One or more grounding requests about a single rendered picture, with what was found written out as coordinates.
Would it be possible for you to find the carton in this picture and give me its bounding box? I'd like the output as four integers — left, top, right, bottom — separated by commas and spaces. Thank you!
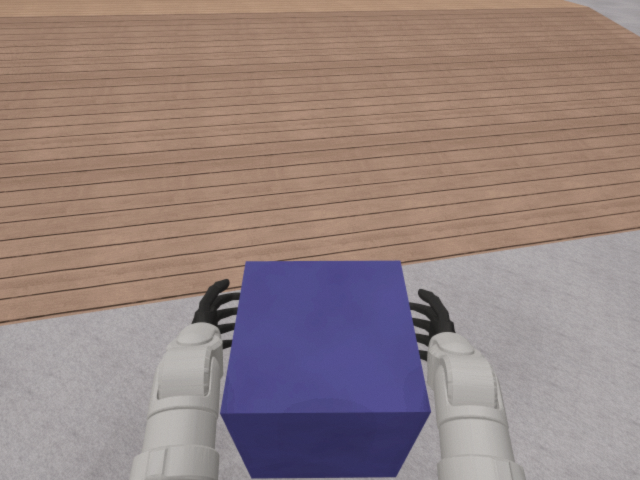
220, 261, 431, 479

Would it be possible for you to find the left robot forearm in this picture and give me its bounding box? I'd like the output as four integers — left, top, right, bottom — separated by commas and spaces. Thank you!
129, 322, 223, 480

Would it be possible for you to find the left robot hand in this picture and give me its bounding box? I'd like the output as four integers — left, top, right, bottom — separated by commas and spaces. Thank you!
192, 279, 240, 349

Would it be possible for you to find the right robot hand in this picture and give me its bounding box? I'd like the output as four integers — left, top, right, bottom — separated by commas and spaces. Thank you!
409, 289, 456, 361

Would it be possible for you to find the right robot forearm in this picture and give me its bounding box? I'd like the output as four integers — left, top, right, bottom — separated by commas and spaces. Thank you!
427, 332, 526, 480

